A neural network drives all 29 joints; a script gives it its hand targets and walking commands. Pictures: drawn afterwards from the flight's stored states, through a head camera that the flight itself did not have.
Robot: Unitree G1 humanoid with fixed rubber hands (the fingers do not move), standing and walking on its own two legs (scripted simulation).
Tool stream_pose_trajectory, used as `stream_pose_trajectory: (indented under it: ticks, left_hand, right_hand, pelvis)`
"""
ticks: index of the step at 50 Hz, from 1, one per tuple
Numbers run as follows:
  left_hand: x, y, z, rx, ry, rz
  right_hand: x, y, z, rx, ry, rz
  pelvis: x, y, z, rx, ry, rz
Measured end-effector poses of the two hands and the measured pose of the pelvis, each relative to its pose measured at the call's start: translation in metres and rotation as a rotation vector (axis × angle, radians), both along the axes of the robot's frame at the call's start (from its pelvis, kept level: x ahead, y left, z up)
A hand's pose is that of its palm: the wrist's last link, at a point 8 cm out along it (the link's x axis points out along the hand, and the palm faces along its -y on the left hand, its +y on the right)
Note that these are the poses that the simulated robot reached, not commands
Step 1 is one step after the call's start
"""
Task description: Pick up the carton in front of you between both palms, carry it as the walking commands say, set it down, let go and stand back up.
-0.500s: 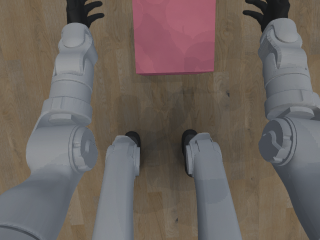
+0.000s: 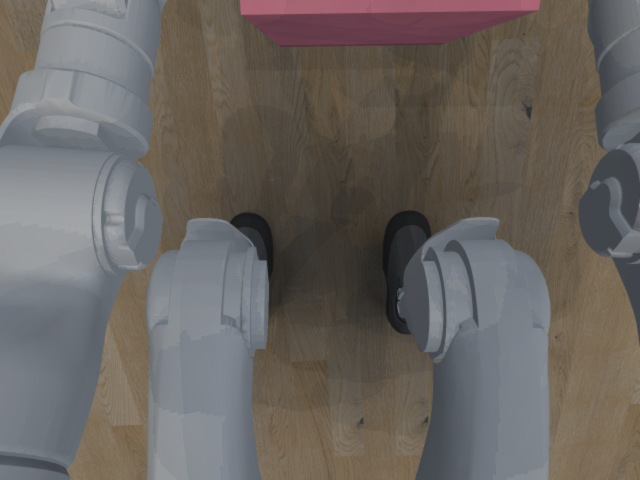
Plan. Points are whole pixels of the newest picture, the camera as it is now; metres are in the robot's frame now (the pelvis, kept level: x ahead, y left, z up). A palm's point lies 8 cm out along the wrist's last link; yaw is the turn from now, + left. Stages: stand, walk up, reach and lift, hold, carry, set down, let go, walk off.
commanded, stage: reach and lift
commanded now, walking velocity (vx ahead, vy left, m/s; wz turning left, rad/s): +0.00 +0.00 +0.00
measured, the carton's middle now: out of the picture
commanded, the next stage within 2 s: none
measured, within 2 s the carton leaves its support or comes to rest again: leaves its support in 0.90 s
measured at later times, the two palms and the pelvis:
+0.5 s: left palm out of the picture +0.58 +0.11 -0.18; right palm out of the picture +0.57 -0.20 -0.18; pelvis +0.00 +0.01 -0.01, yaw +0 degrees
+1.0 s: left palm out of the picture +0.57 +0.11 -0.13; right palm out of the picture +0.55 -0.19 -0.13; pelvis +0.01 +0.00 +0.00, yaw -1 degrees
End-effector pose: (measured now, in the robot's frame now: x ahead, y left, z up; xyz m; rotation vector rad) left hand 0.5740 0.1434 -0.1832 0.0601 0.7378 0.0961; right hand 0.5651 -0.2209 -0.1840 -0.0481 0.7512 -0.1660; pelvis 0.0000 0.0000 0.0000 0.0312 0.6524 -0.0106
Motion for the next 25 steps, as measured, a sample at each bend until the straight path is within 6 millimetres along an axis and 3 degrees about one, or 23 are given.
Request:
stream_pose_trajectory:
  ticks: [9, 20, 25]
  left_hand:
    - [0.013, -0.007, -0.006, -0.005, -0.037, -0.027]
    - [0.005, -0.012, 0.000, -0.013, -0.023, -0.035]
    - [0.005, -0.031, 0.001, -0.044, -0.025, -0.078]
  right_hand:
    - [0.009, 0.003, -0.005, 0.000, -0.038, -0.012]
    - [0.001, 0.009, 0.002, 0.012, -0.031, -0.005]
    - [0.002, 0.025, 0.002, 0.030, -0.032, 0.020]
  pelvis:
    - [0.010, 0.002, -0.014, -0.010, -0.013, 0.001]
    - [0.005, 0.005, -0.012, -0.011, -0.007, 0.000]
    - [0.000, 0.006, -0.009, -0.012, -0.024, 0.002]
